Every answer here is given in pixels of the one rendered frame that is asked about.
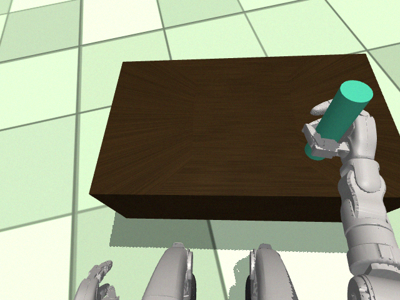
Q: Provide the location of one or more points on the can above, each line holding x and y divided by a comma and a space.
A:
351, 98

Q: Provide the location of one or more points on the left robot hand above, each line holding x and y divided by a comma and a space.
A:
89, 288

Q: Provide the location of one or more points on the right robot hand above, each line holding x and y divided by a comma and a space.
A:
359, 141

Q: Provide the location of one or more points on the right robot arm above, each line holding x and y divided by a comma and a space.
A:
373, 256

